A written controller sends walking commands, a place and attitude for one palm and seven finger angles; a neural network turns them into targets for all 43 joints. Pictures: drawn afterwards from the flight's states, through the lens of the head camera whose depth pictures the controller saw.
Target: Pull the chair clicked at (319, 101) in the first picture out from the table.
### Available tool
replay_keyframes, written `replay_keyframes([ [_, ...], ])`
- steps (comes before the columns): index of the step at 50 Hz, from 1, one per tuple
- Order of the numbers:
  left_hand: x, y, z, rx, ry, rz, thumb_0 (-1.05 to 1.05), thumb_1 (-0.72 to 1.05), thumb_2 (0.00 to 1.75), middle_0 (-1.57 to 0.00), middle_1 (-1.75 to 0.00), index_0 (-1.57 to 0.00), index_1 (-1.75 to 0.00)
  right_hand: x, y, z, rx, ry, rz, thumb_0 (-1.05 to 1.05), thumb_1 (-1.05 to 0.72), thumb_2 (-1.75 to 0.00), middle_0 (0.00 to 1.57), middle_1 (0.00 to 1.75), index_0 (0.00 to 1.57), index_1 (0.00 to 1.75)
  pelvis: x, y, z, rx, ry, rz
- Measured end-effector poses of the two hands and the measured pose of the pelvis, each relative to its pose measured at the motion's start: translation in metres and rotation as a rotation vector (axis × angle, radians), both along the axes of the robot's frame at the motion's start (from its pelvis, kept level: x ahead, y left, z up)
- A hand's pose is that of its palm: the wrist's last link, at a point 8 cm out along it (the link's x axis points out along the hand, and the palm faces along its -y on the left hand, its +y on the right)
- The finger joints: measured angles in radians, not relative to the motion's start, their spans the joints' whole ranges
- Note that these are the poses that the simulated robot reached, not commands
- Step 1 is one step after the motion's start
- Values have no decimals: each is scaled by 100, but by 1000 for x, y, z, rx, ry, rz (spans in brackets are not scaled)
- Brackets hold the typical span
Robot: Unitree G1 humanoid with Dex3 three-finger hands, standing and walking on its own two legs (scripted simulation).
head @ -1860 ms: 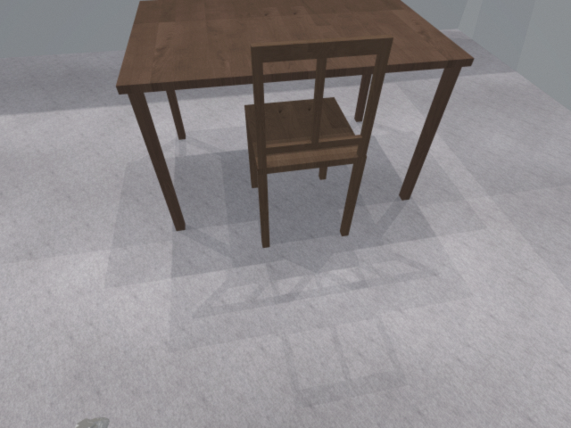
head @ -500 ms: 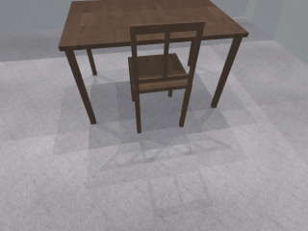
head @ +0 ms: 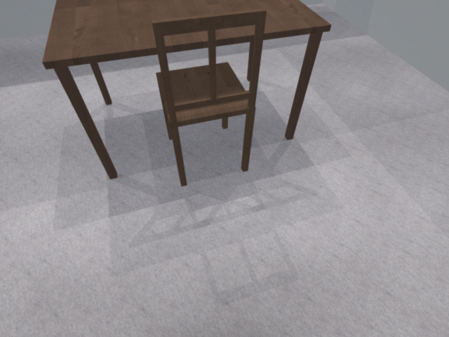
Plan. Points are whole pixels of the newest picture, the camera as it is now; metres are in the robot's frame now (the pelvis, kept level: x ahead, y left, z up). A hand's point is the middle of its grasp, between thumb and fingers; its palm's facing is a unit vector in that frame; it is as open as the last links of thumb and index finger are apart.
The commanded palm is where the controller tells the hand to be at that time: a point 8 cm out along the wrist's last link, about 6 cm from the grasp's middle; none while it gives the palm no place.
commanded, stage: walk to a spot facing it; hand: left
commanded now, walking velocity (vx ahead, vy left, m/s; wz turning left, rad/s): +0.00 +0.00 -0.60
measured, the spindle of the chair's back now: (212, 66) +1.03 +0.13 -0.08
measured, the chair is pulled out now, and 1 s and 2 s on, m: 0.00 0.00 0.00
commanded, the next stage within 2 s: turn to face it in 1.76 s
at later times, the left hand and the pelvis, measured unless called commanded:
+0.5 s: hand out of the picture +0.06 +0.23 -0.16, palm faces -0.16 -0.96 -0.22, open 7.4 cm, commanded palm none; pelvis -0.03 +0.03 +0.01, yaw -14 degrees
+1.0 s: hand (242, 273) +0.28 -0.02 -0.16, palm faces -0.60 -0.78 -0.19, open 7.4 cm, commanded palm none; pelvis +0.05 -0.08 -0.01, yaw -33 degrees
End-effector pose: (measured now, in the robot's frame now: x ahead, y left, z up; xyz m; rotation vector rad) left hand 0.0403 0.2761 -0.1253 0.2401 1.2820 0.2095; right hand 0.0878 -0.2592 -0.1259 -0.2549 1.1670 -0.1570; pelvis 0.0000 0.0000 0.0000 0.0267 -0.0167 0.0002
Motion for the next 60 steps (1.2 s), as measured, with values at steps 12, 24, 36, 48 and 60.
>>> replay_keyframes([
  [12, -22, -40, -2, -54, 29, -37, 1, 90, 90, -20, -30, -20, -30, -36, -1, -8, 44, 28, -101, 1, -91, -90, 20, 30, 20, 30, -20, -6, 1, -2, 21, -91],
  [24, 15, 6, -7, -76, 12, -171, 1, 90, 90, -20, -30, -20, -30, -72, 24, 28, -35, -98, -218, 1, -90, -90, 20, 30, 20, 30, -31, 31, 8, -38, 41, -240],
  [36, 137, -43, 3, -116, -75, -441, 1, 91, 90, -19, -30, -19, -30, -197, 46, 27, -15, 112, -501, 1, -90, -90, 20, 30, 20, 30, 1, 14, 15, -49, 26, -431],
  [48, 265, -235, -10, -195, -247, -733, 1, 91, 90, -20, -30, -20, -30, -273, 53, -9, 162, 421, -789, 1, -90, -90, 20, 30, 20, 30, 44, -71, -19, -34, 10, -572],
  [60, 269, -240, -5, -146, -86, -669, -1, 93, 90, -20, -30, -20, -30, -94, -57, 6, 86, 17, -740, 1, -91, -90, 20, 30, 20, 30, 112, -117, 7, -53, 20, -643],
])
